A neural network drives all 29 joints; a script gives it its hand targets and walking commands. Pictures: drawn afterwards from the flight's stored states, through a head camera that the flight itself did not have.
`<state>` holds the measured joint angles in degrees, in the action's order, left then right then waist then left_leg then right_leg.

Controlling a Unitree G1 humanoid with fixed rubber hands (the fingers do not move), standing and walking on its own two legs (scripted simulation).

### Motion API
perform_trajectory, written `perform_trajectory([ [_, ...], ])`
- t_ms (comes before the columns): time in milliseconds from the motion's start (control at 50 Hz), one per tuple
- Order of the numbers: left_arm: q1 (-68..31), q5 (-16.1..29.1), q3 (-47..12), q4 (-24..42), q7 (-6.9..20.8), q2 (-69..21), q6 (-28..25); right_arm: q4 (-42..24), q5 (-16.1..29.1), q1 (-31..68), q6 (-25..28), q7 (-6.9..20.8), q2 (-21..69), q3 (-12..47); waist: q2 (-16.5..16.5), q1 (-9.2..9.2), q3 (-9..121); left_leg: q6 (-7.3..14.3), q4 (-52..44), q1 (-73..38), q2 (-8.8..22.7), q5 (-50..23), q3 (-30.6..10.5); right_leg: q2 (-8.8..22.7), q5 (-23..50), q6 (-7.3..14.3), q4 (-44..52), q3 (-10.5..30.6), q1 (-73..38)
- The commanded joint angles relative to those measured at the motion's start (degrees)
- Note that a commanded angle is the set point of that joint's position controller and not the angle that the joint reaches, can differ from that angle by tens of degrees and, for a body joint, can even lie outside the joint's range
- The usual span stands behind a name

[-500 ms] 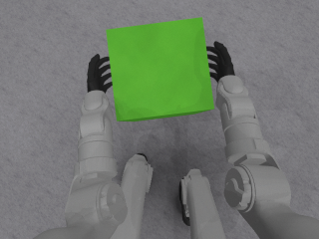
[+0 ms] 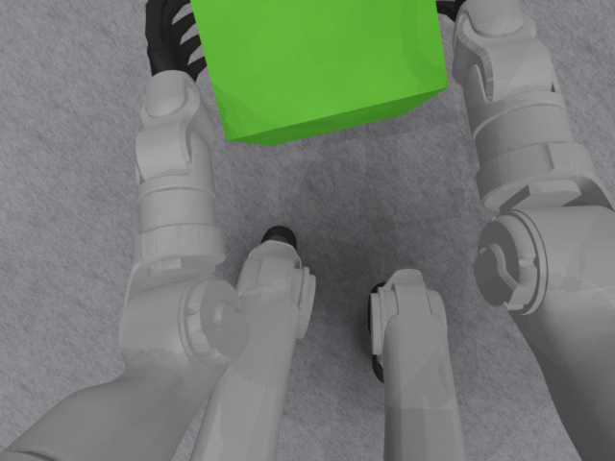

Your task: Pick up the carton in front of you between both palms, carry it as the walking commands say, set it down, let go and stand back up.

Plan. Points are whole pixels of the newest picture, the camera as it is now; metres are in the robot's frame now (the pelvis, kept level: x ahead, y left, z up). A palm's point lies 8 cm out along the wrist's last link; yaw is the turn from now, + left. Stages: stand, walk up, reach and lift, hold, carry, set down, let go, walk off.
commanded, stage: set down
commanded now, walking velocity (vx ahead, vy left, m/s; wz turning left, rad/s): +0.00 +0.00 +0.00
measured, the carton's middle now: (318, 41) +0.55 +0.10 -0.23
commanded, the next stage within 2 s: none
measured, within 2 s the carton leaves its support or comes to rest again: rests again in 0.96 s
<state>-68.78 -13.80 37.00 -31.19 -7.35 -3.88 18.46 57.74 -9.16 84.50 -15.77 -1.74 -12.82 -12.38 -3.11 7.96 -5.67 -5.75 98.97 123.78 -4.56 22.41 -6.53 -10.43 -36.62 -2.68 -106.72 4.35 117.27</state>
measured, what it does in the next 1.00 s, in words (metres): lowers itself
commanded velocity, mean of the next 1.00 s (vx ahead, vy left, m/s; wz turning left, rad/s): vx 0.00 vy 0.00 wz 0.00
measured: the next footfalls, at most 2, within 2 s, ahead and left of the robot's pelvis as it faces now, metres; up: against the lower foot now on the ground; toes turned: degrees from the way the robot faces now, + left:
none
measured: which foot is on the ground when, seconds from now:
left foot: down 0.00-1.00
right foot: down 0.00-1.00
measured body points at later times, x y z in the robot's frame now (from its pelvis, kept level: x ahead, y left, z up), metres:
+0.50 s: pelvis +0.01 -0.01 -0.06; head +0.40 -0.01 +0.15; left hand +0.51 +0.26 -0.24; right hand +0.62 -0.03 -0.26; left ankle +0.14 +0.14 -0.44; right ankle +0.06 -0.11 -0.44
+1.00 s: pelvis +0.00 -0.01 -0.08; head +0.39 -0.01 +0.13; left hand +0.50 +0.26 -0.26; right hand +0.61 -0.03 -0.27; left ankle +0.14 +0.14 -0.44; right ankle +0.07 -0.11 -0.44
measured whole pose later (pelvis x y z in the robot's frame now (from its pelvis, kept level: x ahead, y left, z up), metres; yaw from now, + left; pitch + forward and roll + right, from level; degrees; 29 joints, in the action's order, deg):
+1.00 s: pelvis +0.00 -0.01 -0.08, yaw +0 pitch +41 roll +6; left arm -82.8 -7.9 40.3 -50.9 -2.3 7.0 13.3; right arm 72.4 -3.0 101.3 -13.7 -1.5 -19.4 3.3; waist -0.8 13.2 -22.1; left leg -6.4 115.4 129.1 0.1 27.8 -1.8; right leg -9.7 -39.7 0.3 -125.2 3.7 126.3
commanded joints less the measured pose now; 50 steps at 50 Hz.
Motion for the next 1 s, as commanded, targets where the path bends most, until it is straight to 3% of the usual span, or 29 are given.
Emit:
perform_trajectory([
  [0, -42.8, 7.2, -28.2, 0.2, 12.1, -37.8, -2.2, -1.7, 6.7, 28.8, 1.8, 10.8, 47.2, 15.9, -3.4, 4.65, 68.6, 0.8, 0.7, -55.5, -1.8, -20.1, 13.3, -0.5, 12.7, 1.3, 10.4, -7.1, -14.5],
  [240, -51.0, 11.0, -25.2, 0.0, 12.4, -29.3, -3.4, 1.0, 12.2, 38.4, 2.6, 8.9, 40.1, 21.4, -8.0, 10.13, 65.3, 0.7, 8.7, -47.0, 0.2, -23.0, 14.3, 0.8, 16.2, 1.6, 1.9, -5.1, -17.7],
  [340, -47.9, 11.7, -21.7, -3.8, 13.4, -29.5, -4.2, -1.0, 13.1, 39.7, 4.1, 7.7, 39.8, 24.0, -12.5, 11.18, 61.0, 1.6, 11.0, -43.0, 0.5, -28.1, 13.2, 1.4, 23.8, 1.3, -0.8, -4.3, -18.5],
  [440, -43.9, 12.1, -19.6, -7.0, 14.9, -29.4, -4.3, -1.3, 13.0, 37.7, 4.5, 6.8, 40.3, 25.0, -15.4, 11.58, 59.6, 1.4, 12.3, -34.4, 0.8, -26.6, 13.5, 2.2, 32.1, 1.2, -2.3, -2.7, -25.1],
  [580, -41.7, 11.6, -16.5, -9.3, 15.7, -27.1, -4.3, -0.4, 13.0, 36.8, 4.2, 7.1, 39.3, 24.6, -15.8, 12.73, 53.6, 1.6, 13.0, -27.5, 1.2, -22.3, 13.2, 2.5, 30.6, 1.5, -3.3, -1.6, -23.3],
  [740, -41.9, 10.9, -13.3, -12.4, 14.9, -23.5, -4.9, 2.3, 12.4, 38.6, 4.8, 7.4, 33.7, 23.1, -15.6, 12.42, 46.7, 1.9, 13.7, -25.6, 1.5, -18.0, 12.4, 2.9, 23.1, 2.4, -4.0, -1.6, -18.5],
  [980, -39.4, 9.1, -9.3, -17.7, 14.3, -19.0, -5.8, 7.5, 8.4, 35.2, 4.8, 8.1, 26.1, 18.9, -13.0, 9.75, 35.6, 2.4, 14.8, -22.6, 1.2, -13.6, 11.5, 4.1, 17.9, 3.7, -4.8, -0.7, -12.4],
])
